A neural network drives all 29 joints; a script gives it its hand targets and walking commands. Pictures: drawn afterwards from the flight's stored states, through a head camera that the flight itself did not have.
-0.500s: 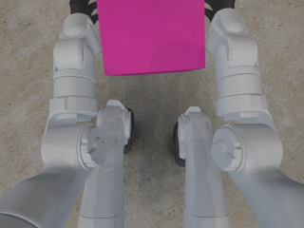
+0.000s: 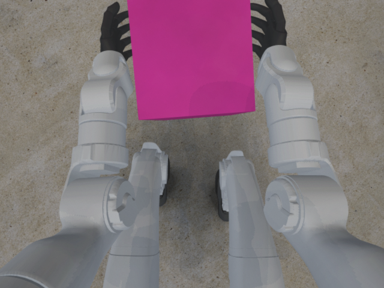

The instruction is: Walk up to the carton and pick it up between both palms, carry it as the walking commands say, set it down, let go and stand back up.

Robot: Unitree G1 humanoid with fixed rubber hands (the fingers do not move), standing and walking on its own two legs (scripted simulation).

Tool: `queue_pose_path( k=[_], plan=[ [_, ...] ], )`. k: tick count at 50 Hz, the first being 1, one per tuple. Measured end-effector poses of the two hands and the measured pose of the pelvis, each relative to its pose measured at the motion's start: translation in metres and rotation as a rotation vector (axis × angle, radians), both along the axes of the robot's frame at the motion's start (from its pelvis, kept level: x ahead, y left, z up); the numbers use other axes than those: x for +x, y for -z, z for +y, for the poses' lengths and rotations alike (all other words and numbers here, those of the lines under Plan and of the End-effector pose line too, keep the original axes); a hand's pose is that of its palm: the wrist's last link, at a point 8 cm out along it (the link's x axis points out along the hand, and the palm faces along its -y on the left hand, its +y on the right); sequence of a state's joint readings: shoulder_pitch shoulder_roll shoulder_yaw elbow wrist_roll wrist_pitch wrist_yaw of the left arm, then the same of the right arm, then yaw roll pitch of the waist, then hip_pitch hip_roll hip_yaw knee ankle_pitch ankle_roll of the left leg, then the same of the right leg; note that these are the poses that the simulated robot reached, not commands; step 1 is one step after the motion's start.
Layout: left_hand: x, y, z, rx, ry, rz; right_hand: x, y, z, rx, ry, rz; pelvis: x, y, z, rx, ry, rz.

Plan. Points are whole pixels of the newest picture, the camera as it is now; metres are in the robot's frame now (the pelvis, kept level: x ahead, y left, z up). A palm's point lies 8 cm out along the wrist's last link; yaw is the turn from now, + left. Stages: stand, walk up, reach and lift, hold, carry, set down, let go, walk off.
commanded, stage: reach and lift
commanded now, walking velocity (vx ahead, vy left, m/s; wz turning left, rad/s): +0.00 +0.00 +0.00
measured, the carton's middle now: (193, 68) +0.50 +0.02 -0.14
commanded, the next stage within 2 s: none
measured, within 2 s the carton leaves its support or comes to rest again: neither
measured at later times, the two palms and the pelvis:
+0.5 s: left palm (92, 31) +0.47 +0.15 +0.05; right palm (317, 23) +0.48 -0.12 +0.07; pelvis +0.06 +0.00 +0.08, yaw +0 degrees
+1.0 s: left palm (49, 26) +0.44 +0.16 +0.11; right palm (339, 5) +0.47 -0.10 +0.13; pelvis +0.10 +0.00 +0.14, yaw -1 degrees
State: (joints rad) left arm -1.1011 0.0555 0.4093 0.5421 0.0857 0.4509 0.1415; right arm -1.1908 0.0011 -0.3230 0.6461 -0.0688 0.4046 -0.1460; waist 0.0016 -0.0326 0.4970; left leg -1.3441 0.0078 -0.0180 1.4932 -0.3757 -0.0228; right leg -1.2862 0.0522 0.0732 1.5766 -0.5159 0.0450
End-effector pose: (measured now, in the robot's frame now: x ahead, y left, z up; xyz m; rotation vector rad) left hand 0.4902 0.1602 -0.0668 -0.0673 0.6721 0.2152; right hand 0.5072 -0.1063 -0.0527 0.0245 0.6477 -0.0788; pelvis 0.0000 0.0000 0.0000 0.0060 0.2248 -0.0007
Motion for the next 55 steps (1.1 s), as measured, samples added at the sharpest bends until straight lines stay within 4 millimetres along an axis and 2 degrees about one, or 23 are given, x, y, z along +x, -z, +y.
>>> queue_pose_path(
  k=[11,18,25,31,40,55],
  plan=[
    [-0.01,-0.041,-0.003,-0.008,0.0,-0.003,-0.011,-0.042,-0.003,-0.003,0.007,-0.003,0.009,-0.024,0.0,0.0,0.003,0.016],
    [-0.018,-0.082,-0.01,-0.029,0.002,0.018,-0.024,-0.084,-0.01,0.007,0.041,0.018,0.035,-0.048,0.0,0.0,0.003,0.111],
    [-0.02,-0.117,-0.011,-0.016,0.004,0.028,-0.023,-0.12,-0.011,-0.008,0.026,0.025,0.058,-0.078,-0.002,0.004,0.007,0.152],
    [-0.02,-0.13,-0.007,0.007,0.011,0.032,-0.022,-0.13,-0.007,-0.008,0.011,0.028,0.072,-0.099,-0.003,0.005,0.013,0.163],
    [-0.037,-0.146,-0.001,0.029,0.008,0.052,-0.033,-0.146,-0.001,0.006,-0.003,0.046,0.089,-0.122,-0.001,0.003,0.022,0.128],
    [-0.047,-0.193,0.003,-0.007,-0.008,0.042,-0.041,-0.199,0.004,-0.026,-0.012,0.035,0.099,-0.151,0.003,-0.006,0.023,0.006]
  ],
)
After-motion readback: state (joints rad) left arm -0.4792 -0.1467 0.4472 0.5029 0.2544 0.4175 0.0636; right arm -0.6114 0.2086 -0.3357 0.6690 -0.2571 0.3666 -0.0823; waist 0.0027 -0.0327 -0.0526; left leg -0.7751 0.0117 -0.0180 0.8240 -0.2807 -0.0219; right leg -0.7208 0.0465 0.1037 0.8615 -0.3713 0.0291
